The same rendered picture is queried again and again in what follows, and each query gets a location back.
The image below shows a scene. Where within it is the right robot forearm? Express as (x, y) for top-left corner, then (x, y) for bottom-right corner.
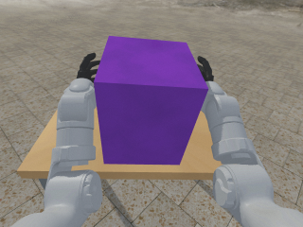
(201, 80), (274, 197)

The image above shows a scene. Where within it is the left robot upper arm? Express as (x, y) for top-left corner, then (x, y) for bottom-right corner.
(10, 169), (103, 227)

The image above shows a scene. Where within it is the table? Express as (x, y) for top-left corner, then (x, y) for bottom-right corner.
(17, 107), (224, 190)

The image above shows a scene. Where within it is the left robot forearm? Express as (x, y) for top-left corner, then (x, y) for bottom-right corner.
(44, 78), (97, 207)

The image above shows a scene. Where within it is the right robot upper arm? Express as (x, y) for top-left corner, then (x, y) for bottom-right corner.
(212, 163), (303, 227)

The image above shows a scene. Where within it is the right robot hand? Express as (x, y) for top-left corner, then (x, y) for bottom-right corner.
(197, 56), (214, 81)

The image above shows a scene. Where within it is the carton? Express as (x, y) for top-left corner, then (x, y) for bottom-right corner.
(94, 36), (208, 166)

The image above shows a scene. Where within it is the left robot hand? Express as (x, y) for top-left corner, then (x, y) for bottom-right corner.
(77, 52), (100, 87)

